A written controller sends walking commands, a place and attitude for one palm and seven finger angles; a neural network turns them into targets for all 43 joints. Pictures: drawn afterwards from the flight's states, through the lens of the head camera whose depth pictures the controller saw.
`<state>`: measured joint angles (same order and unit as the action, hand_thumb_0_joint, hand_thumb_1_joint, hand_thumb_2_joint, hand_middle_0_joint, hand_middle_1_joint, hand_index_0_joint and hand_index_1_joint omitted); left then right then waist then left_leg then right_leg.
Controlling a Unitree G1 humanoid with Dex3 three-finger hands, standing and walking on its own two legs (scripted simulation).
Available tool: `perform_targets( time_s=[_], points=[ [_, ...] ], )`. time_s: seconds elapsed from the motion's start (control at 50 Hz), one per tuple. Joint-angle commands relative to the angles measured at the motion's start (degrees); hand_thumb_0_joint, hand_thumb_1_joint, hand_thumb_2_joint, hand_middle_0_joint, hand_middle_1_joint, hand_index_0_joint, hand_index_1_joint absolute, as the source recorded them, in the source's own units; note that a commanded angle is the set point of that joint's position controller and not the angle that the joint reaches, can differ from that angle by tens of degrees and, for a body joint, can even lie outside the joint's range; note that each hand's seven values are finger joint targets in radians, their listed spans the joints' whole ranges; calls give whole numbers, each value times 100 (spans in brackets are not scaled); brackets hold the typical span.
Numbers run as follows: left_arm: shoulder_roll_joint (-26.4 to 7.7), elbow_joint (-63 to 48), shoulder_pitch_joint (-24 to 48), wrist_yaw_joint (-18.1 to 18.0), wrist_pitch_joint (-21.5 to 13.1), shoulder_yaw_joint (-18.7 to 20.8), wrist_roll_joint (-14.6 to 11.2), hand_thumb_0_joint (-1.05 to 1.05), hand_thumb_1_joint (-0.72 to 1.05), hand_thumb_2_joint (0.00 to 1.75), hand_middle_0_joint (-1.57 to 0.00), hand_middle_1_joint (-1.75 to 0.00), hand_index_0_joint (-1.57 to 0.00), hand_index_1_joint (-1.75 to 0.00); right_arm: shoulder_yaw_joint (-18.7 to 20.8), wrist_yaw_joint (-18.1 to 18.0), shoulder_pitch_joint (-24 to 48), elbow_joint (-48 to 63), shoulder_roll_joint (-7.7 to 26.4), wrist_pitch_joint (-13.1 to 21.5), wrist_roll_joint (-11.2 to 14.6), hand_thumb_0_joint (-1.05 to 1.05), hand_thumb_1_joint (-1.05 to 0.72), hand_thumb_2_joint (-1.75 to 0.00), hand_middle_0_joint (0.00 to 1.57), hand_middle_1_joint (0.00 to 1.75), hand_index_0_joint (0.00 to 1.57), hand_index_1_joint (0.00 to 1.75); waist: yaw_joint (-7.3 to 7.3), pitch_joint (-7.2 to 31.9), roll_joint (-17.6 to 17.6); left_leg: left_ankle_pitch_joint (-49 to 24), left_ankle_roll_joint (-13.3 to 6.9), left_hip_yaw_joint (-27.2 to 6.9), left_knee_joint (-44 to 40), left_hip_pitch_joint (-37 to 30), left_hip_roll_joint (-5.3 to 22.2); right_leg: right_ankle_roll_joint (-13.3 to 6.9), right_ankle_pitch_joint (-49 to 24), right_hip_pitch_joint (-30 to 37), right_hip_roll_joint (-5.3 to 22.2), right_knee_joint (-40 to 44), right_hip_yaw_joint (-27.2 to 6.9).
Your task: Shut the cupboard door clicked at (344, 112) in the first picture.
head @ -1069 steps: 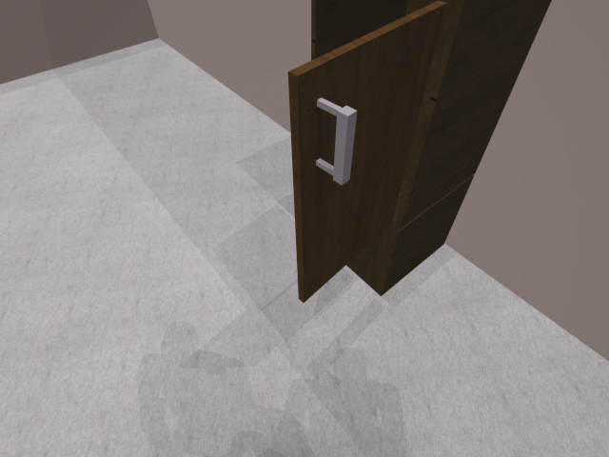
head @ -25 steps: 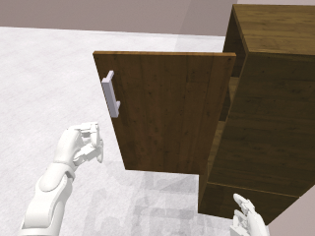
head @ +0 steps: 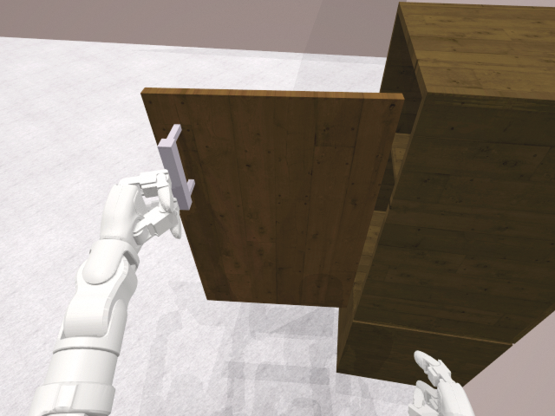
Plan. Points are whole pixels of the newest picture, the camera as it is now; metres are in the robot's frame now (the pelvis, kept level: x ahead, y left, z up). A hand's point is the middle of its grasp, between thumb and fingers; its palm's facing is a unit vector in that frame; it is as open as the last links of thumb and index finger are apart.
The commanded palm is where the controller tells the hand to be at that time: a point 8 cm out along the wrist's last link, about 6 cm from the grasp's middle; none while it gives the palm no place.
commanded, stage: bring the fist close to the handle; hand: left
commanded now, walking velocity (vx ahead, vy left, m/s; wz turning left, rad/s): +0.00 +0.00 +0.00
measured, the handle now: (180, 168) +0.45 +0.19 +0.14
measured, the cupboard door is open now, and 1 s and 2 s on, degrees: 95 92 77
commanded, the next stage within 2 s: push the door shut along its arc in 0.48 s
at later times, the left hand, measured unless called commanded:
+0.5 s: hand (172, 213) +0.36 +0.17 +0.13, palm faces +0.02 -1.00 -0.03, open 3.1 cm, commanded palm +0.33 +0.21 +0.14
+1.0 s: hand (185, 193) +0.39 +0.16 +0.14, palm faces -0.07 -1.00 -0.03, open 3.0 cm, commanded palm +0.38 +0.20 +0.14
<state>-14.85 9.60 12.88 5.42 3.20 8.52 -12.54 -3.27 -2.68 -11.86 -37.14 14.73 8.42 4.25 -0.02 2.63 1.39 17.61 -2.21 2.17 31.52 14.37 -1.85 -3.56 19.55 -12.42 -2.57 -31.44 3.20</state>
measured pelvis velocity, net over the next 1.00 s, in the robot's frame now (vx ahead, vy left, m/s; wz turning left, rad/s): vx -0.02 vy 0.02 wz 0.01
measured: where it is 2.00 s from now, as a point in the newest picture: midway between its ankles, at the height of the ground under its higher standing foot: outside the picture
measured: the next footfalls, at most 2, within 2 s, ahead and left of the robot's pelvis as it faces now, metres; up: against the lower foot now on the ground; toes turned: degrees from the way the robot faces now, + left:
none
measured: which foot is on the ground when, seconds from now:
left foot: down 0.00-1.00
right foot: down 0.00-1.00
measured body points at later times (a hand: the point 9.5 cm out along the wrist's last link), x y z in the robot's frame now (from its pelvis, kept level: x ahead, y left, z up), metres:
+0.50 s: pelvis +0.00 +0.01 +0.00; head -0.01 +0.00 +0.45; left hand +0.35 +0.23 +0.14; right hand +0.15 -0.24 -0.09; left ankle -0.01 +0.10 -0.73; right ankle -0.03 -0.07 -0.73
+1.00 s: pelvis -0.02 +0.02 +0.00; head -0.01 +0.02 +0.45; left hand +0.38 +0.21 +0.15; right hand +0.11 -0.22 -0.10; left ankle -0.01 +0.10 -0.73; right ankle -0.03 -0.07 -0.73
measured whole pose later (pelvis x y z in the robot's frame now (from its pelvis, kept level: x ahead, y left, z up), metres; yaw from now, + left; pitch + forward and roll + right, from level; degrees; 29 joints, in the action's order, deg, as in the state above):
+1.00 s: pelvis -0.02 +0.02 +0.00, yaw +0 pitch +1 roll +0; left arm -15.2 33.7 31.6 7.8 -1.4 6.1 -11.6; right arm -3.2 -2.5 -14.7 -38.6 14.7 4.6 4.5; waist 1.8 1.8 1.4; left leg 16.5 -4.2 2.5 32.2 17.2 -3.1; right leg -1.8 18.3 -15.0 -1.2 -31.9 3.1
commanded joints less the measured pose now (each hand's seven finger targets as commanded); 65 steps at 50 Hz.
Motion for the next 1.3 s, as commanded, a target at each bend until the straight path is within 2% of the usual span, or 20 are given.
perform_targets(
  time_s=[0.0,0.06,0.1,0.16,0.22,0.28,0.42,0.54,0.58,0.6,0.64,0.7,0.76,0.84,0.88,0.9,0.96,1.06,1.2,1.28],
  points=[
    [-821,-373,1986,60,-231,254,-13,0,90,90,-130,-150,-130,-150,294,-1,523,825,719,160,52,0,-90,-90,20,30,20,30,91,904,-320,-1631,-20,-247,-125,-556,174,422,-2506,-85,382,497,-411],
    [-495,-221,2534,128,-85,-137,-31,0,90,90,-130,-150,-130,-150,294,-16,500,871,712,62,94,0,-90,-90,20,30,20,30,194,857,-227,-1424,-28,-283,-176,-575,149,356,-2101,-288,336,537,-351],
    [-908,-262,2400,50,-147,301,-46,0,90,90,-130,-150,-130,-150,323,-36,493,893,766,28,48,0,-90,-90,20,30,20,30,74,1134,-384,-1519,-44,-284,-160,-602,167,374,-2183,-90,351,538,-394],
    [-1138,-676,2771,-47,-443,549,-61,0,90,90,-130,-150,-130,-150,311,-30,501,968,707,25,8,0,-90,-90,20,30,20,30,-3,1681,-358,-1845,-25,-264,-193,-724,151,328,-2653,293,370,376,-377],
    [-1190,-870,2835,-175,-766,592,6,0,90,90,-130,-150,-130,-150,310,-5,499,946,661,50,-36,0,-90,-90,20,30,20,30,-35,1808,-183,-2030,-38,-229,-203,-859,192,296,-2675,336,337,332,-378],
    [-1001,-633,2528,-160,-810,444,59,0,90,90,-130,-150,-130,-150,308,37,469,919,648,55,-15,0,-90,-90,20,30,20,30,-28,1629,54,-2088,-12,-189,-207,-863,195,275,-2752,254,326,335,-357],
    [-865,-242,1944,106,-322,390,-60,0,90,90,-130,-150,-130,-150,362,24,461,1003,752,-83,76,0,-90,-90,20,30,20,30,21,1135,-345,-1698,-40,-203,-251,-582,189,369,-2552,90,327,526,-361],
    [-691,-1217,2772,-42,-691,71,-59,0,90,90,-130,-150,-130,-150,326,-13,529,1003,652,49,19,0,-90,-90,20,30,20,30,146,1418,-27,-1781,-34,-327,-251,-1072,246,246,-2063,-135,247,465,-258],
    [-742,-1058,2868,-98,-749,90,-20,0,90,90,-130,-150,-130,-150,308,-18,510,918,658,61,8,0,-90,-90,20,30,20,30,175,1304,25,-1629,-12,-363,-292,-1056,261,230,-1816,-243,238,474,-246],
    [-1069,-895,3011,-144,-767,268,39,0,90,90,-130,-150,-130,-150,315,-36,464,817,717,28,-5,0,-90,-90,20,30,20,30,220,1217,-156,-1520,-33,-362,-284,-1003,276,248,-1708,-259,253,525,-294],
    [-809,-509,3275,-114,-690,10,89,0,90,90,-130,-150,-130,-150,277,-33,489,793,678,-14,25,0,-90,-90,20,30,20,30,296,948,-32,-1257,-22,-397,-357,-912,261,228,-1388,-477,248,551,-270],
    [-923,116,3559,-49,-539,36,112,0,90,90,-130,-150,-130,-150,294,-59,429,707,750,-89,40,0,-90,-90,20,30,20,30,323,908,-83,-1039,-11,-469,-400,-890,274,205,-1112,-563,252,600,-281],
    [-597,368,3796,80,-478,-176,41,0,90,90,-130,-150,-130,-150,292,-41,405,753,717,-94,45,0,-90,-90,20,30,20,30,297,1220,119,-1377,27,-511,-366,-1072,265,154,-1377,-545,248,501,-223],
    [-803,931,3923,187,-586,93,-33,0,90,90,-130,-150,-130,-150,319,-32,236,728,765,-124,22,0,-90,-90,20,30,20,30,266,1385,-349,-1552,24,-528,-326,-986,280,159,-1535,-461,239,448,-197],
    [-679,1017,4311,242,-723,-66,-17,0,90,90,-130,-150,-130,-150,317,-21,192,702,760,-112,10,0,-90,-90,20,30,20,30,347,1336,-283,-1571,13,-527,-294,-1016,272,162,-1546,-584,241,429,-209],
    [-895,1172,4302,248,-793,55,25,0,90,90,-130,-150,-130,-150,331,-27,136,660,799,-123,1,0,-90,-90,20,30,20,30,338,1238,-422,-1496,2,-527,-296,-907,288,167,-1468,-559,250,450,-220],
    [-741,1454,4989,327,-989,-197,95,0,90,90,-130,-150,-130,-150,342,-14,20,567,795,-112,15,0,-90,-90,20,30,20,30,494,1091,-115,-1317,3,-569,-281,-936,285,156,-1244,-901,234,420,-222],
    [-663,2016,5740,447,-1215,-353,136,0,90,90,-130,-150,-130,-150,391,-5,-250,407,852,-45,-16,0,-90,-90,20,30,20,30,626,1428,34,-1301,30,-693,-223,-1174,296,130,-1114,-1163,215,320,-194],
    [-1172,3107,6364,665,-1567,106,65,0,90,90,-130,-150,-130,-150,424,-23,-653,163,993,30,-85,0,-90,-90,20,30,20,30,698,1542,-342,-1295,-20,-634,-138,-911,267,146,-1194,-1137,203,278,-234],
    [-1044,3388,6743,850,-1812,-101,183,0,90,90,-130,-150,-130,-150,455,33,-841,100,1011,96,-104,0,-90,-90,20,30,20,30,783,1666,199,-1525,39,-683,-11,-1078,264,114,-1315,-1460,190,116,-231]
  ],
)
